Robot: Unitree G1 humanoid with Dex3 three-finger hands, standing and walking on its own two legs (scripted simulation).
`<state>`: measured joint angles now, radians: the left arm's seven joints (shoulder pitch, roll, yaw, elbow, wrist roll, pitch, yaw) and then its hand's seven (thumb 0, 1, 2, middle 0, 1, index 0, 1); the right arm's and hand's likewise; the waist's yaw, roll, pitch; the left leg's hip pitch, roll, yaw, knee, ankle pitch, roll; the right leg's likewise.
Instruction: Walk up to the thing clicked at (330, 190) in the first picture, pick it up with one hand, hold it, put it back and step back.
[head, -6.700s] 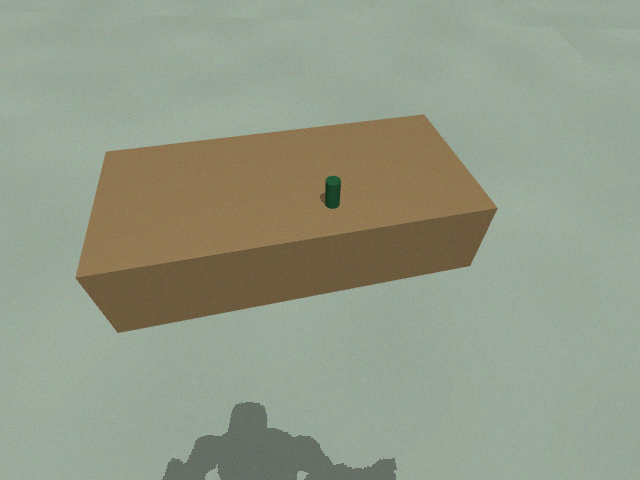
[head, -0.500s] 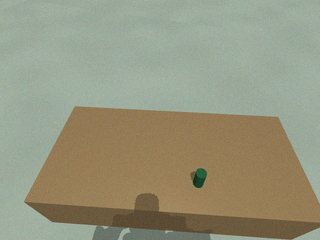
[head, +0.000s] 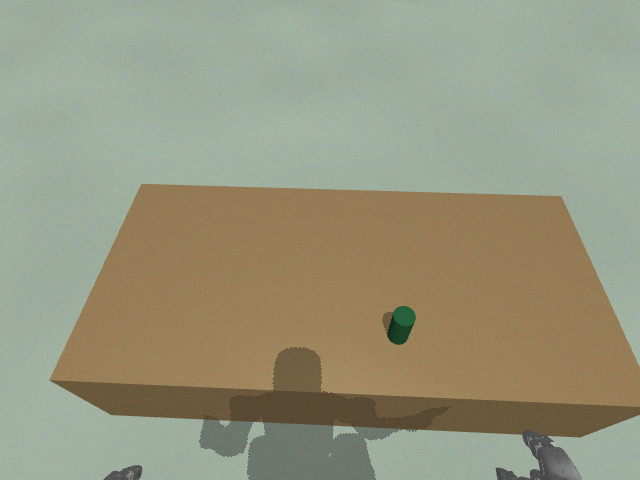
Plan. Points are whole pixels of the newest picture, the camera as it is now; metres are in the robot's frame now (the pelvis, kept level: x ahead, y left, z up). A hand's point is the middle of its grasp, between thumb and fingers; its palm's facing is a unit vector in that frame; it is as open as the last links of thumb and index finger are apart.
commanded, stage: go down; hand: right
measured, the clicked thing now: (400, 325) +0.49 -0.17 -0.39
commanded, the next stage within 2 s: none
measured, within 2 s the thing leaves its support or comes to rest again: neither
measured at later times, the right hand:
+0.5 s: hand out of the picture +0.16 -0.26 -0.15, palm faces +0.02 +0.95 -0.32, open 17.2 cm
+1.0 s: hand (526, 476) +0.16 -0.27 -0.15, palm faces +0.04 +0.95 -0.31, open 17.5 cm
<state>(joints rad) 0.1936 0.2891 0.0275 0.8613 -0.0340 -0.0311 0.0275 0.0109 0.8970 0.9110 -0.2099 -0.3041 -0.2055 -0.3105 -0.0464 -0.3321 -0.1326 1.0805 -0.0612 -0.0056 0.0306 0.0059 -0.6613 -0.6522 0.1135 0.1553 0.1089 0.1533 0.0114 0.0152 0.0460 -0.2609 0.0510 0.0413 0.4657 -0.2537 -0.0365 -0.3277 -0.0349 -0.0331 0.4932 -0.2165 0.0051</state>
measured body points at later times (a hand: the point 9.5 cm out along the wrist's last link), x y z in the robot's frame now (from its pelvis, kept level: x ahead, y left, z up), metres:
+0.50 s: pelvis +0.01 +0.00 -0.02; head +0.06 -0.01 +0.42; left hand +0.14 +0.26 -0.12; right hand +0.16 -0.31 -0.13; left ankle -0.01 +0.14 -0.74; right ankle +0.02 -0.12 -0.74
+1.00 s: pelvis +0.02 +0.01 -0.05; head +0.08 +0.00 +0.40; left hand +0.17 +0.27 -0.13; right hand +0.16 -0.32 -0.13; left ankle -0.01 +0.14 -0.74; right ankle +0.02 -0.12 -0.74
